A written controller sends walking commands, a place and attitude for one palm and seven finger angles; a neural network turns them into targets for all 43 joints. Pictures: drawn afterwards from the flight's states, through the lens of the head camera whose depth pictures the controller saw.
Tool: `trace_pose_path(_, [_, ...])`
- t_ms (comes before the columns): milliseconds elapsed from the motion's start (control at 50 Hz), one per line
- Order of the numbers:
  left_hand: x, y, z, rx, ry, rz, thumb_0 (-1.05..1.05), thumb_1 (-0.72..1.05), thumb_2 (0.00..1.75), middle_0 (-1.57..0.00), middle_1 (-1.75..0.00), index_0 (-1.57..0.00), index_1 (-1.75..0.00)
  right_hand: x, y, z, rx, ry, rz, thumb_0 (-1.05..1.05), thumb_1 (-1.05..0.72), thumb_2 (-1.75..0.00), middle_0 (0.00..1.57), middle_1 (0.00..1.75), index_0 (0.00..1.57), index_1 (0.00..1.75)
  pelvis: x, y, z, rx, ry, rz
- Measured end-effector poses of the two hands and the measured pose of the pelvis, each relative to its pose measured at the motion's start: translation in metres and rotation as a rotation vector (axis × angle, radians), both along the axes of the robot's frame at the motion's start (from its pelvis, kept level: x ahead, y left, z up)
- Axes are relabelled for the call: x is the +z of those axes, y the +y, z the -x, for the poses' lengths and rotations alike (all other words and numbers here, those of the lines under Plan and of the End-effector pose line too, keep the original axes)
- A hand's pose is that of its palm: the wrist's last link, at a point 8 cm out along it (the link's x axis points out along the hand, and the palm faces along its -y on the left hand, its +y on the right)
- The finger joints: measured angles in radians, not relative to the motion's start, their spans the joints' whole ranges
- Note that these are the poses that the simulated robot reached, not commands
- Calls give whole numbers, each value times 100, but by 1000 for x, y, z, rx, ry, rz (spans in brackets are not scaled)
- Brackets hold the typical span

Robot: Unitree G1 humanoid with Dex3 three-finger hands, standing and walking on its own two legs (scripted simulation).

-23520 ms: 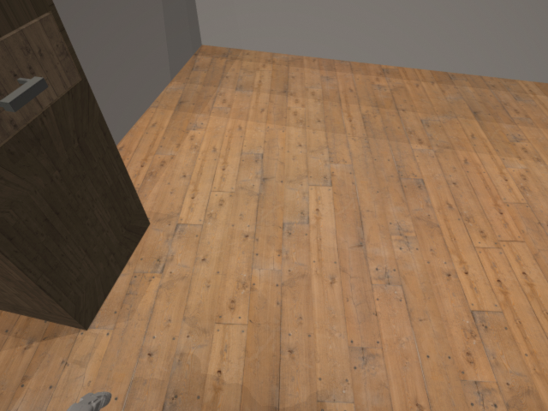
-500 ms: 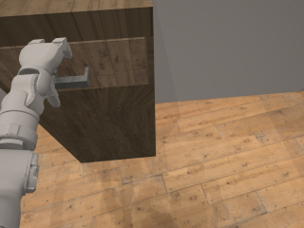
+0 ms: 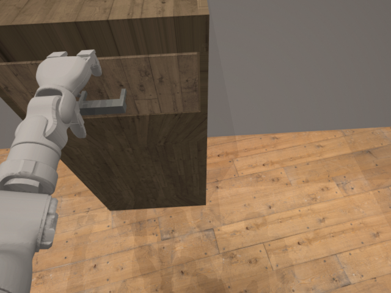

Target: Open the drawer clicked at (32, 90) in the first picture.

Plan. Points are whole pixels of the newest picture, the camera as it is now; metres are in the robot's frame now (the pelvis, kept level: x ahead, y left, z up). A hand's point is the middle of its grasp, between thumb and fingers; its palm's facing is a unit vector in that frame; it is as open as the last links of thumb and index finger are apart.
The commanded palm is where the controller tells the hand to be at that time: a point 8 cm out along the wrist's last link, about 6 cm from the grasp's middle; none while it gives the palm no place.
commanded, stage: re-aim the fingers above the handle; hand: left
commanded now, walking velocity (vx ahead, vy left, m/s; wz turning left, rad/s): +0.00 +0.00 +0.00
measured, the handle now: (102, 100) +0.53 +0.23 +0.07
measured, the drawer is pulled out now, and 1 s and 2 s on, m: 0.00 0.00 0.00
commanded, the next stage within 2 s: lower the fingers behind the handle in 1.00 s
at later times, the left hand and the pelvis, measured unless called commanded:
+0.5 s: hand (78, 93) +0.49 +0.25 +0.13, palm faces -0.02 +0.01 -1.00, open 13.7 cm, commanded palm +0.46 +0.26 +0.18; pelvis +0.00 -0.01 +0.00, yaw +0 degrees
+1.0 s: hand (74, 96) +0.48 +0.25 +0.13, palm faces -0.02 +0.01 -1.00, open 13.8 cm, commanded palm +0.46 +0.26 +0.18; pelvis +0.00 +0.00 +0.00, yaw +0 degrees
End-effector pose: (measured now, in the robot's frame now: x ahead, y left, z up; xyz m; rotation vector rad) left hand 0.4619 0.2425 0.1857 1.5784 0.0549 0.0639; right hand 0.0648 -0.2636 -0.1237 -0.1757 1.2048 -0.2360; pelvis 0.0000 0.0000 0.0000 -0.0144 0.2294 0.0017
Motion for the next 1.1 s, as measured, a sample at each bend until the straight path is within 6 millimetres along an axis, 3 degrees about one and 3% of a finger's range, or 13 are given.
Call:
trace_pose_path(100, [-1,8,4,26,37,-17,0,-49,30,-32,-120,-32,-120,-1,-1,4,-3,12,-4,1,-91,-90,20,30,20,30,0,-2,0,3,-4,0])
trace_pose_path(200, [-6,2,6,-20,55,-13,0,-49,30,-32,-120,-32,-120,-1,-5,10,2,42,10,1,-91,-90,20,30,20,30,0,-4,1,12,-5,0])
trace_pose_path(280, [-6,-5,3,-49,26,3,0,-49,30,-32,-120,-32,-120,-1,-9,15,-2,53,23,1,-91,-90,20,30,20,30,-1,-5,2,12,1,-1])
trace_pose_path(520, [-1,1,-8,15,27,-3,0,-49,30,-32,-120,-34,-123,-1,-14,29,-39,70,26,1,-91,-90,20,30,20,30,-1,-7,2,-5,13,-2])
trace_pose_path(640, [-10,6,-7,11,68,-11,0,-49,30,-32,-120,-33,-121,1,-15,31,-47,69,36,1,-91,-90,20,30,20,30,-1,-7,2,-7,15,-1])
trace_pose_path(1100, [-7,8,1,-14,40,7,0,-49,30,-32,-120,-32,-120,1,-4,13,-18,36,17,1,-91,-90,20,30,20,30,-1,-1,0,0,4,3])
